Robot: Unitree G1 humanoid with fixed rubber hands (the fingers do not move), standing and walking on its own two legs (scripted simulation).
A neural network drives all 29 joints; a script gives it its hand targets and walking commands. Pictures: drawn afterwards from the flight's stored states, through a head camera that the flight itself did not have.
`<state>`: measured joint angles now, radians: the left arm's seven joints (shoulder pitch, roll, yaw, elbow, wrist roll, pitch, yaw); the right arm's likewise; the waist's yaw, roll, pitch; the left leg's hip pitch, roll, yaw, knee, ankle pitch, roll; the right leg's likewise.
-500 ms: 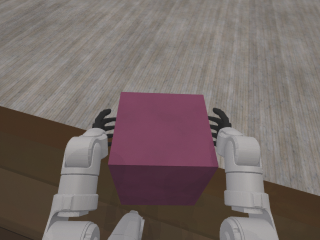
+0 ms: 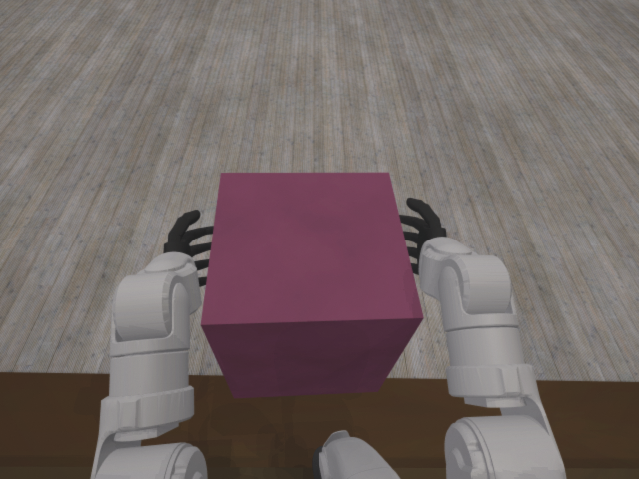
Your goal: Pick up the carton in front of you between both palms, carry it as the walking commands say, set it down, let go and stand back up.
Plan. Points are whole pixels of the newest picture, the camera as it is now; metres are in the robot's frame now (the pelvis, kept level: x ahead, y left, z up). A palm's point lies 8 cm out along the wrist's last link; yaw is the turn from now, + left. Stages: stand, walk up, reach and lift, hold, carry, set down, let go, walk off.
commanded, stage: carry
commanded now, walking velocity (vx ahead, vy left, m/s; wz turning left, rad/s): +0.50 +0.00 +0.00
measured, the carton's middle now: (306, 292) +0.35 -0.04 +0.01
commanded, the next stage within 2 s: none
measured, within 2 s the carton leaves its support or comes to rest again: neither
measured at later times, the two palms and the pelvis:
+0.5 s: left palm (183, 148) +0.75 +0.14 -0.06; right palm (328, 141) +0.75 -0.16 -0.06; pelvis +0.40 -0.01 -0.18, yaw +0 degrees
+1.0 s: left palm (217, 102) +1.13 +0.09 -0.20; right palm (317, 93) +1.14 -0.21 -0.19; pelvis +0.78 -0.06 -0.30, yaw -1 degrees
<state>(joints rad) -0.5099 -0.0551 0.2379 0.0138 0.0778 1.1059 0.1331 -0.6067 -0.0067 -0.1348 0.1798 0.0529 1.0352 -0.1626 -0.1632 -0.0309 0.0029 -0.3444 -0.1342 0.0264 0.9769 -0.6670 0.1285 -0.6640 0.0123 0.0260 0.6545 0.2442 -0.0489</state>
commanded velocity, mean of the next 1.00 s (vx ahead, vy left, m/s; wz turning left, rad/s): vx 0.50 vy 0.00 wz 0.00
